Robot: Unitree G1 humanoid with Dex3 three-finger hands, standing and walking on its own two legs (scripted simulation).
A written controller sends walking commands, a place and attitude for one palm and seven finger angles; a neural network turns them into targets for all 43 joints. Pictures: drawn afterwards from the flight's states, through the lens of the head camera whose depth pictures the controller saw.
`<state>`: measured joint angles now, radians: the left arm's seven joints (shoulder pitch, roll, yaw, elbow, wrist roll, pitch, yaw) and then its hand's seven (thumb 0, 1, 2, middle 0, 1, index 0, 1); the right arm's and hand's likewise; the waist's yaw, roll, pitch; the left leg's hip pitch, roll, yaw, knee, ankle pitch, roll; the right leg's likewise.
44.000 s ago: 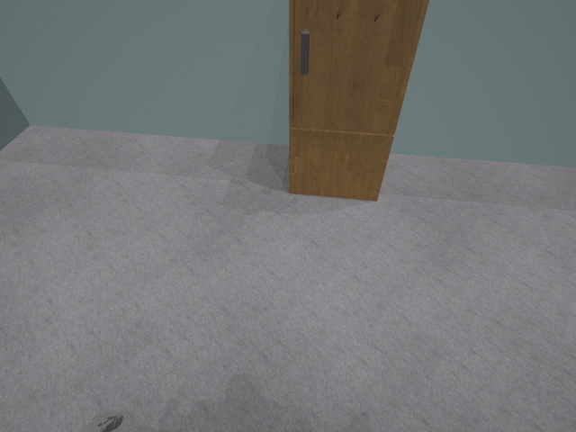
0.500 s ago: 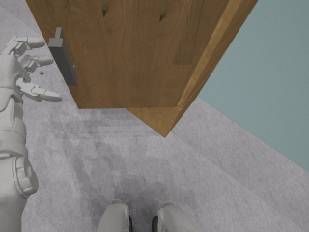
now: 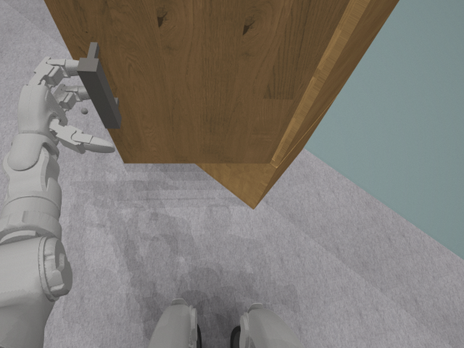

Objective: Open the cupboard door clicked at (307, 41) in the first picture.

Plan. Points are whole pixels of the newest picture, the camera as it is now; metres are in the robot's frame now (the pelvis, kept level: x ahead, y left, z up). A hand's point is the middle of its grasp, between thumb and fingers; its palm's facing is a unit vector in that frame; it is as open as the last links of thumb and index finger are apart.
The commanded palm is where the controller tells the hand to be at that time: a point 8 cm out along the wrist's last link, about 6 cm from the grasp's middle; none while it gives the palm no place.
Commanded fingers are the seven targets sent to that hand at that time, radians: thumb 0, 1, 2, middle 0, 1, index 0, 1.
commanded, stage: slide the fingers in behind the handle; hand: left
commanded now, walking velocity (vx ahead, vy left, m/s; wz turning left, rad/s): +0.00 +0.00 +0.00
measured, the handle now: (104, 88) +0.53 +0.21 +0.06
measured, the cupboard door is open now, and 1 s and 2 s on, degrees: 42 41 46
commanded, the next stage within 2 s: close the thumb around the handle in 0.74 s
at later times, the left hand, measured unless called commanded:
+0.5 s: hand (111, 109) +0.49 +0.19 +0.06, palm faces +0.03 -1.00 -0.01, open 13.8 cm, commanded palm +0.47 +0.23 +0.06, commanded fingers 0.00 -0.50 0.30 -0.30 -1.20 -0.30 -1.20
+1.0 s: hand (110, 108) +0.49 +0.19 +0.06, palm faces +0.03 -1.00 -0.02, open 13.2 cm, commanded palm +0.47 +0.23 +0.06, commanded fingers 0.00 0.00 0.52 -0.34 -1.25 -0.34 -1.25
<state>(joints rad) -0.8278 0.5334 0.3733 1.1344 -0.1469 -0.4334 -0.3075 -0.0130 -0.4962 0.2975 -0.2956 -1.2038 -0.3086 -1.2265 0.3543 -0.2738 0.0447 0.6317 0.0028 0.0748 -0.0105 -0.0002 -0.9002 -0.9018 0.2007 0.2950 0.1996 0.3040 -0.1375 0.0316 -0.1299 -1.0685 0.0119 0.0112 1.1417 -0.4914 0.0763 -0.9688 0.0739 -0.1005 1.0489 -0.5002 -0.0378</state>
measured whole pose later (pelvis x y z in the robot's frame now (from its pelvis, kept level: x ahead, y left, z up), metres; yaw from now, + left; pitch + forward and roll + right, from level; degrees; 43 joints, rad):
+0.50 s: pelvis +0.00 -0.01 +0.00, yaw +0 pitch +23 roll -4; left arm -0.83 0.49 0.38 1.16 -0.11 -0.45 -0.25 -0.01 -0.50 0.30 -0.31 -1.21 -0.33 -1.22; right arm 0.37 -0.27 0.05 0.62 0.00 0.07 0.00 0.00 -0.90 -0.90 0.20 0.29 0.20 0.30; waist -0.16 0.04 -0.13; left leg -1.06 0.02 0.02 1.14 -0.49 0.07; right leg -0.97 0.08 -0.09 1.07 -0.50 -0.05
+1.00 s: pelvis +0.00 -0.01 +0.00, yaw +0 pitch +23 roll -4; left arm -0.85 0.49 0.37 1.17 -0.12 -0.46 -0.25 -0.01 -0.39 0.34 -0.32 -1.22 -0.34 -1.23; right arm 0.37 -0.28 0.04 0.62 0.00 0.07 0.00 0.00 -0.90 -0.90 0.20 0.29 0.20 0.30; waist -0.16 0.04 -0.13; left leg -1.06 0.02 0.02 1.14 -0.49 0.06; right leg -0.98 0.08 -0.09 1.07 -0.50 -0.05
